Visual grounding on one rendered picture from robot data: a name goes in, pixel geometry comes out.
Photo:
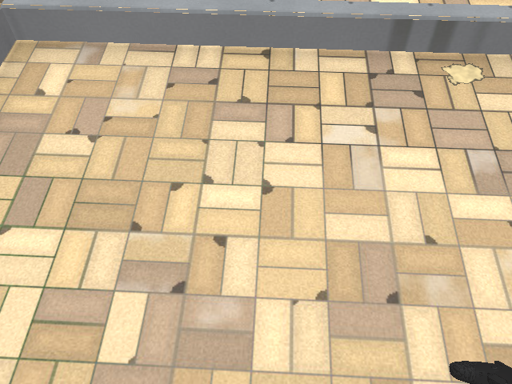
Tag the right robot hand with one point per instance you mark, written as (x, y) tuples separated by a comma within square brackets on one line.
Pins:
[(481, 372)]

